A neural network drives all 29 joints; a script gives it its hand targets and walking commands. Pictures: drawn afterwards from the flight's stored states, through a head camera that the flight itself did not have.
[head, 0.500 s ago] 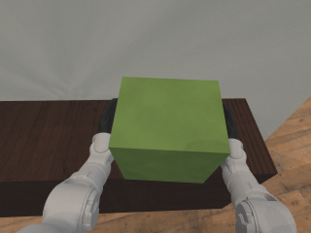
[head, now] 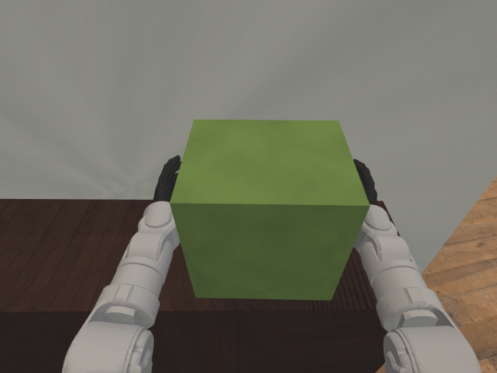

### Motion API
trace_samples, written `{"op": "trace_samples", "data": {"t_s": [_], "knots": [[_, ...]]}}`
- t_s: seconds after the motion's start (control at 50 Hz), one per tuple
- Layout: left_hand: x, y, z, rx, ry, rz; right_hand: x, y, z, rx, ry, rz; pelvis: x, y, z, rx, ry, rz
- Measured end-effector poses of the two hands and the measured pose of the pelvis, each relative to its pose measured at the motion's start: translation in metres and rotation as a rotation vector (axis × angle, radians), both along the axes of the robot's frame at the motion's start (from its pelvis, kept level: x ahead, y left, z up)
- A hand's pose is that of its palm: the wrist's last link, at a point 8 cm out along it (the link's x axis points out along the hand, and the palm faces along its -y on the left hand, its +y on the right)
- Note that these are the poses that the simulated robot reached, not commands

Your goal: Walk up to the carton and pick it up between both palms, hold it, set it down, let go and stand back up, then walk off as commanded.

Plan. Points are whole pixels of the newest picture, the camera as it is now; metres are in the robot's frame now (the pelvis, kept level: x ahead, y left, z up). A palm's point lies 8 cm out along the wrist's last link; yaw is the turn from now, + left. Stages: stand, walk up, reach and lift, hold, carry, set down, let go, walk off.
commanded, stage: reach and lift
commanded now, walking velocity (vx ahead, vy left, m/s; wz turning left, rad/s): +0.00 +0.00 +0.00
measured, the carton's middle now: (264, 212) +0.38 -0.01 +0.09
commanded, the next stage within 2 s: hold in 1.28 s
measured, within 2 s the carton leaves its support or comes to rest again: neither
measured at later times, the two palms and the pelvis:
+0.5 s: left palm (159, 184) +0.38 +0.16 +0.15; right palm (363, 185) +0.39 -0.17 +0.15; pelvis +0.00 -0.01 +0.00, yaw +0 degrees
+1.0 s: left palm (147, 182) +0.36 +0.18 +0.17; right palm (359, 179) +0.38 -0.16 +0.17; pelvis +0.00 +0.00 +0.01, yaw +0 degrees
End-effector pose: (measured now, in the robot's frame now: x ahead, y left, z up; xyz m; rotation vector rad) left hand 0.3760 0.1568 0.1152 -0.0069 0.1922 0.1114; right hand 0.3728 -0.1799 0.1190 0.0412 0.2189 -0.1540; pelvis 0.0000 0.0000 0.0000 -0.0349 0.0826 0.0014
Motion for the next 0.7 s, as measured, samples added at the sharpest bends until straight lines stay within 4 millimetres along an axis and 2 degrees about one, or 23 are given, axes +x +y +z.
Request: {"op": "trace_samples", "data": {"t_s": [0.22, 0.5, 0.58, 0.7], "knots": [[-0.009, 0.002, 0.035, -0.064, -0.012, 0.028, -0.001, 0.002, 0.038, -0.075, -0.017, 0.033, -0.012, -0.007, 0.002, 0.012, -0.054, 0.004], [0.003, 0.006, 0.037, -0.060, 0.020, 0.030, 0.013, 0.006, 0.035, -0.046, 0.011, 0.039, 0.000, -0.005, 0.004, 0.011, -0.051, 0.005], [0.004, 0.011, 0.036, -0.051, 0.021, 0.036, 0.017, 0.011, 0.039, -0.027, 0.009, 0.041, 0.004, -0.002, 0.005, 0.007, -0.053, 0.005], [0.000, 0.018, 0.045, -0.039, -0.004, 0.049, 0.018, 0.018, 0.046, 0.003, -0.015, 0.049, 0.008, 0.001, 0.005, 0.002, -0.061, 0.006]]}}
